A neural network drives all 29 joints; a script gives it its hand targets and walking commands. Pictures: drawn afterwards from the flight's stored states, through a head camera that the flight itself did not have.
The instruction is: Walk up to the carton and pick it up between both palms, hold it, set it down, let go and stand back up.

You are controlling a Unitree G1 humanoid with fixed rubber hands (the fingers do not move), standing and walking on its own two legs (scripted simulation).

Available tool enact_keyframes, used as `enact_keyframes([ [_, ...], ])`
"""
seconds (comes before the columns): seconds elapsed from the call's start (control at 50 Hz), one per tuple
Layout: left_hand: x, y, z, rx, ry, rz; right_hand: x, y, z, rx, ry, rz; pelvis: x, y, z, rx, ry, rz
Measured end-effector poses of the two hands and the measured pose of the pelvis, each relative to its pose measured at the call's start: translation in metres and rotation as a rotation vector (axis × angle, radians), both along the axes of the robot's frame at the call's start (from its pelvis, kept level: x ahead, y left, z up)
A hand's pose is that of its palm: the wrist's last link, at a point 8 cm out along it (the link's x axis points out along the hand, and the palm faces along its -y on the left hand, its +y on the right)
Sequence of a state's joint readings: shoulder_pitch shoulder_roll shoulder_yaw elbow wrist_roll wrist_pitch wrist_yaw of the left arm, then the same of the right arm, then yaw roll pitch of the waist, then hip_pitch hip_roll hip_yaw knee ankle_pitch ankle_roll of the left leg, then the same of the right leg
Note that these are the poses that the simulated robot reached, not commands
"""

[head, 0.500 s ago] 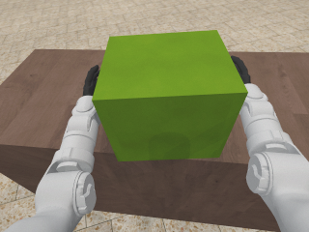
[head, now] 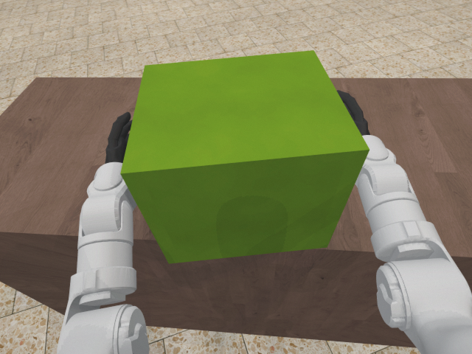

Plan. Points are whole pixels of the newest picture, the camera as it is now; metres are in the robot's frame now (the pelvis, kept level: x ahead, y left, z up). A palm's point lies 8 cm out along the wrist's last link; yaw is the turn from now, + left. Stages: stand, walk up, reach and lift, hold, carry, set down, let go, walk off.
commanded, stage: reach and lift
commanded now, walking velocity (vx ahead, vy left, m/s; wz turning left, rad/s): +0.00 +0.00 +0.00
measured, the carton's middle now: (239, 159) +0.43 -0.01 +0.10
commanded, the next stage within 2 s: none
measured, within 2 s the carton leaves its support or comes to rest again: leaves its support in 0.12 s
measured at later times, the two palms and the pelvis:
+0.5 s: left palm (102, 144) +0.38 +0.18 +0.20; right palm (365, 119) +0.41 -0.20 +0.19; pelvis -0.02 +0.00 +0.00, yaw +2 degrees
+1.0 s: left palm (79, 175) +0.32 +0.19 +0.20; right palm (367, 147) +0.36 -0.18 +0.19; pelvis -0.03 +0.01 +0.00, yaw +2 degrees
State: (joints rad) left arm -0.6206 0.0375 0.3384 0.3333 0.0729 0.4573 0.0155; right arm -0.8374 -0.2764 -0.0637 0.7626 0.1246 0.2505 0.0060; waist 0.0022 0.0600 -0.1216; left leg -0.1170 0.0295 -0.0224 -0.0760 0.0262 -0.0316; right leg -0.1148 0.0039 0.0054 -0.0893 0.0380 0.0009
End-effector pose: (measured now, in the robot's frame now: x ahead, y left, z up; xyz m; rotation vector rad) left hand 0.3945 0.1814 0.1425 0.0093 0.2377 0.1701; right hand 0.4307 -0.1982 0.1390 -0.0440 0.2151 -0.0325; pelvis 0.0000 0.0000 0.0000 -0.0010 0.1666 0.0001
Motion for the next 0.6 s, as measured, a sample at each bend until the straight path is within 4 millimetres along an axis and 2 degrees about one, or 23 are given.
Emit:
enact_keyframes([
  [0.26, -0.018, 0.006, 0.018, 0.015, 0.068, 0.021, -0.012, 0.006, 0.012, -0.020, 0.061, 0.024, -0.007, 0.002, 0.001, 0.002, -0.022, 0.022],
  [0.5, -0.019, 0.002, 0.059, 0.018, 0.023, 0.010, -0.017, 0.002, 0.051, -0.001, 0.015, 0.016, -0.021, 0.004, 0.001, 0.002, -0.030, 0.036],
  [0.6, -0.024, 0.002, 0.064, 0.018, 0.023, 0.004, -0.023, 0.002, 0.060, -0.008, 0.019, 0.014, -0.023, 0.005, 0.001, 0.003, -0.052, 0.038],
])
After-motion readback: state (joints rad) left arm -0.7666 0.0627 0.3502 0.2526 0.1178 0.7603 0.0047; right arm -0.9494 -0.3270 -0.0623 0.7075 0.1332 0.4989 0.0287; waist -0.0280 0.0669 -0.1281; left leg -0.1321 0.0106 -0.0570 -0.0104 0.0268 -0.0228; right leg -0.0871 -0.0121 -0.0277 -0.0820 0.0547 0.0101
